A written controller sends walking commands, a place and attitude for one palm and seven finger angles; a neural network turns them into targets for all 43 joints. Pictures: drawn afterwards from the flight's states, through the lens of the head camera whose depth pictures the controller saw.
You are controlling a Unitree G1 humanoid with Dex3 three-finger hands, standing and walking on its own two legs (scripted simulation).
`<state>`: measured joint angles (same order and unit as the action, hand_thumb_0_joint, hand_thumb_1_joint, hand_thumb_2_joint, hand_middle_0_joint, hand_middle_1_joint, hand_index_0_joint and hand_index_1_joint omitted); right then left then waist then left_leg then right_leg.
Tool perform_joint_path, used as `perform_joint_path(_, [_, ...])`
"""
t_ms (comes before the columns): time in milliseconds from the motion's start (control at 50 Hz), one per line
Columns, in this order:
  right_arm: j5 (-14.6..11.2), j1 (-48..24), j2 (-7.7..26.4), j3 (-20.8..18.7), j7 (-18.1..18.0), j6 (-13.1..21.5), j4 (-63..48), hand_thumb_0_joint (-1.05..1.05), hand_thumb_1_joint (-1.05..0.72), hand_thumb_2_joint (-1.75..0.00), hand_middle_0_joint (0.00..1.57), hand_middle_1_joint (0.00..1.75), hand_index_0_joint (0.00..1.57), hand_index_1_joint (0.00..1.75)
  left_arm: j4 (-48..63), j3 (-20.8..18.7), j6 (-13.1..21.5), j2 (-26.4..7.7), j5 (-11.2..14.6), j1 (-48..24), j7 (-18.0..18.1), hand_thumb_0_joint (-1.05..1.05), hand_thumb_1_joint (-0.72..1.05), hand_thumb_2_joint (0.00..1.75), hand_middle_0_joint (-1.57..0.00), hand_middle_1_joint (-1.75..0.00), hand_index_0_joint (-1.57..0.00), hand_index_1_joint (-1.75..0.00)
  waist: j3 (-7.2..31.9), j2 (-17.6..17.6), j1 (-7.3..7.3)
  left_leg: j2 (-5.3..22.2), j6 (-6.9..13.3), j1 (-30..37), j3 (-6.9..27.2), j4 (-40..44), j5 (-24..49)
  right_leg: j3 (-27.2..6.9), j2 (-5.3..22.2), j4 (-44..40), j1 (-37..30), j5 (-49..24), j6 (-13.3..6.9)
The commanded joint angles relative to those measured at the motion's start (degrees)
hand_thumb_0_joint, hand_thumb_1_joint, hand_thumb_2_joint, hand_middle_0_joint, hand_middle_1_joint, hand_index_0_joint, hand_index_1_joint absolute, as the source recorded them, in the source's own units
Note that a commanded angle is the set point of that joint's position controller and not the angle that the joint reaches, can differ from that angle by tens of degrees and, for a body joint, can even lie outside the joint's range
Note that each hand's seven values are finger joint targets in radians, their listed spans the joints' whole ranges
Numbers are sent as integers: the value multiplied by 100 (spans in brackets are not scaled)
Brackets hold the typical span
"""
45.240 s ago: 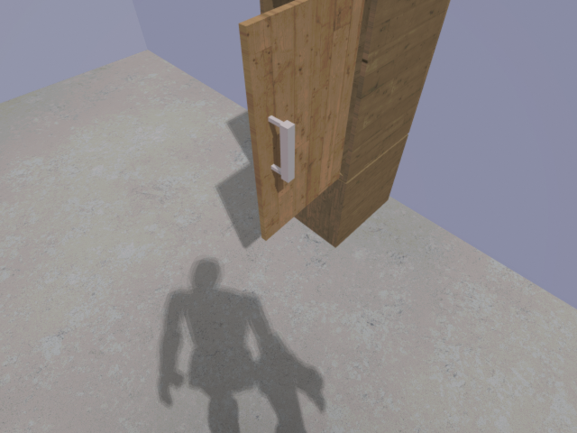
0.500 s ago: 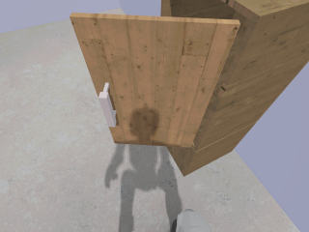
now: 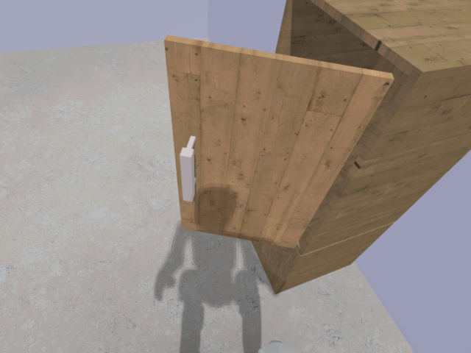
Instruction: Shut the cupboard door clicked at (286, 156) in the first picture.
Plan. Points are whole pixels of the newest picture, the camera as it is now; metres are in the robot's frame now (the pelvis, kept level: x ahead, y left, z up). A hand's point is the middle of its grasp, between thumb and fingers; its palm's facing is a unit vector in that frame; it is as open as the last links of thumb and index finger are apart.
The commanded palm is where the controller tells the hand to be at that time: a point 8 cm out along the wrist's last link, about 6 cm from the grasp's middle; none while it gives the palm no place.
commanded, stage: come to a stop and stand still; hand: left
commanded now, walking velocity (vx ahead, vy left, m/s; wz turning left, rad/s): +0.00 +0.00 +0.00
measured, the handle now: (190, 169) +0.47 +0.13 -0.01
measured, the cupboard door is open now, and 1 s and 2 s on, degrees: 60 60 60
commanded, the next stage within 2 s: look again from close up in 0.62 s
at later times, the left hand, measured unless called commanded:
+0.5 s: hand out of the picture -0.04 +0.16 -0.17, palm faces -0.01 -0.99 -0.15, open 7.4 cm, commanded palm none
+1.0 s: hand out of the picture -0.03 +0.19 -0.17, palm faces -0.04 -0.98 -0.21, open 7.4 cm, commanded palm none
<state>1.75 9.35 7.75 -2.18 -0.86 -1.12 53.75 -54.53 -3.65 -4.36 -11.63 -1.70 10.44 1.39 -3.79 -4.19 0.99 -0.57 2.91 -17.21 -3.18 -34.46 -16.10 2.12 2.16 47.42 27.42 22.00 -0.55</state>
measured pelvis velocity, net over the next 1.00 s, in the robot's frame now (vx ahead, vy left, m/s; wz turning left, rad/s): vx -0.03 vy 0.02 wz -0.04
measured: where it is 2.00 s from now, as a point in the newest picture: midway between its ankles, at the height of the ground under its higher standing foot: outside the picture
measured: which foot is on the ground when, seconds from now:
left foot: down 0.00-1.00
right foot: up 0.00-0.20, down 0.22-1.00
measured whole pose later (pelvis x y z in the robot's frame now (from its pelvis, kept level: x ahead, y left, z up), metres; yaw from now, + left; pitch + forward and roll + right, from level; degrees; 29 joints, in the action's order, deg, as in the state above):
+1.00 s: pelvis -0.03 +0.02 +0.00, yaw -2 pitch +0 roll -1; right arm 1.4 18.4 8.1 0.0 -0.6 -0.3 61.4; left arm -60.9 0.4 0.9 -7.8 -1.4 19.5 2.8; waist -0.7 1.5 -1.1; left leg -0.7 3.9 -19.4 -5.9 -32.0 -12.7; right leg 0.8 1.6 31.9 11.0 20.6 1.0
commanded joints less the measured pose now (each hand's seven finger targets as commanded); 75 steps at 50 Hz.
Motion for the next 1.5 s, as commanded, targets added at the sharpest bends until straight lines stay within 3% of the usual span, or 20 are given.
perform_joint_path(0, [-8,-288,901,-124,-105,130,-421,0,-90,-90,20,30,20,30,37,-86,195,-252,1,934,-9,0,90,90,-20,-30,-20,-30,286,974,256,1195,575,-305,1055,2093,281,-379,-155,1591,-195,1,105])
perform_joint_path(120, [-49,642,886,-129,-137,173,101,0,-90,-90,20,30,20,30,-78,148,356,-60,70,736,47,0,90,90,-20,-30,-20,-30,707,1008,-180,1474,761,1423,1204,1664,2486,-75,63,-1182,-782,468,212])
perform_joint_path(180, [-160,649,725,-71,-109,220,293,0,-90,-90,20,30,20,30,-478,201,487,-208,80,1300,113,0,90,90,-20,-30,-20,-30,856,559,-33,1030,228,1102,894,1166,2269,-333,311,-2928,-1915,-1308,106])
perform_joint_path(220, [-191,564,599,-26,-67,244,326,0,-90,-90,20,30,20,30,-540,228,538,-382,93,1204,129,0,90,90,-20,-30,-20,-30,655,347,-155,652,-123,983,561,1220,1590,-690,834,-2711,-1742,-2283,-129])
perform_joint_path(280, [-139,525,636,-42,-61,192,522,0,-90,-90,20,30,20,30,-627,263,568,-269,102,1125,126,0,90,90,-20,-30,-20,-30,566,-395,-164,631,-158,1145,408,1232,1401,-725,700,-2714,-1528,-2114,-150])
perform_joint_path(380, [-124,611,595,33,-30,123,825,0,-90,-90,20,30,20,30,-730,292,490,-208,89,1116,115,0,90,90,-20,-30,-20,-30,-262,167,-154,606,-187,878,519,1668,223,-696,495,-3122,-923,-117,-95])
perform_joint_path(540, [-90,989,473,52,-55,100,1026,0,-90,-90,20,30,20,30,-827,263,465,-118,81,1261,113,0,90,90,-20,-30,-20,-30,-433,459,-94,630,-201,413,674,1926,-472,-554,377,-3101,-996,183,-92])
perform_joint_path(680, [-89,1225,358,48,-90,153,1098,0,-90,-90,20,30,20,30,-897,263,495,44,95,1376,116,0,90,90,-20,-30,-20,-30,-234,443,-84,663,-195,433,678,1899,-248,-511,353,-2976,-1145,-192,-123])
perform_joint_path(700, [-84,611,669,108,-8,239,663,0,-90,-90,20,30,20,30,-897,385,649,-95,-47,1511,283,0,90,90,-20,-30,-20,-30,-555,807,61,614,-322,89,374,680,510,-671,462,-2982,-939,-1074,-230])
perform_joint_path(720, [-74,1015,401,93,42,173,529,0,-90,-90,20,30,20,30,-595,305,661,-387,31,1161,234,0,90,90,-20,-30,-20,-30,-193,835,-313,495,-286,232,385,643,-308,-871,632,-3087,-615,608,-354])
perform_joint_path(760, [-30,1330,405,96,64,138,524,0,-90,-90,20,30,20,30,-454,291,689,-377,56,973,182,0,90,90,-20,-30,-20,-30,53,609,-391,465,-209,323,402,545,-281,-785,532,-2882,-568,817,-422])
perform_joint_path(900, [-66,1094,594,101,21,225,336,0,-90,-90,20,30,20,30,-463,344,628,-78,65,1312,155,0,90,90,-20,-30,-20,-30,-66,296,-124,652,16,-166,744,1199,-418,-542,163,-2250,-964,35,-289])
perform_joint_path(1280, [-147,427,1106,99,-12,282,156,0,-90,-90,20,30,20,30,-472,361,575,-376,-27,1089,315,0,90,90,-20,-30,-20,-30,-70,656,-155,955,-118,621,431,552,1873,-586,354,-2436,-1023,-1191,-62])
perform_joint_path(1300, [-357,949,2148,-211,-406,1360,-1481,0,-90,-90,20,30,20,30,9215,-2117,2063,-3679,757,-3712,426,0,90,90,-20,-30,-20,-30,1972,830,-1024,658,-264,2616,1096,271,2533,288,-144,-1006,-712,-2072,-35])
perform_joint_path(1320, [-676,452,1422,213,-550,1881,-1405,0,-90,-90,20,30,20,30,7307,207,1664,-731,890,590,398,0,90,90,-22,-32,-22,-32,3078,2697,-216,913,-592,3350,1516,318,2964,331,-264,174,-71,-470,-3])
perform_joint_path(1340, [-533,310,1237,136,-406,2067,-1516,0,-90,-90,20,30,20,30,6979,591,954,286,1192,2220,398,0,90,90,-24,-34,-24,-34,2739,2688,-97,816,-845,2428,1525,885,2768,206,-268,651,-163,-65,-38])
perform_joint_path(1360, [-494,419,1200,84,-197,2167,-1481,0,-90,-90,20,30,20,30,6607,668,911,265,1100,1288,368,0,90,90,-25,-36,-25,-36,1402,1415,-385,703,-692,1056,1364,1166,1593,114,-215,366,422,-77,20])
perform_joint_path(1400, [-377,220,1362,-153,3,2240,-1840,0,-90,-90,20,30,20,30,5558,223,1395,148,1206,1457,91,0,90,90,-29,-40,-29,-40,76,531,-410,344,-507,-642,1099,458,-625,379,-235,-655,814,183,-117])
perform_joint_path(1420, [-360,137,1345,-178,49,2194,-1952,0,-90,-90,20,30,20,30,4818,-84,1820,134,1328,2191,-164,0,90,90,-31,-42,-31,-42,-19,-191,-273,150,-472,-1264,921,-76,-1036,427,-263,-966,1105,510,-135])
perform_joint_path(1480, [-255,-98,1426,-271,178,2007,-2432,0,-90,-90,20,30,20,30,4328,-665,3354,-258,1637,2660,-1440,0,90,90,-36,-48,-36,-48,953,-728,75,-42,-442,-2413,455,-1582,-403,-31,-149,-140,1455,527,-247])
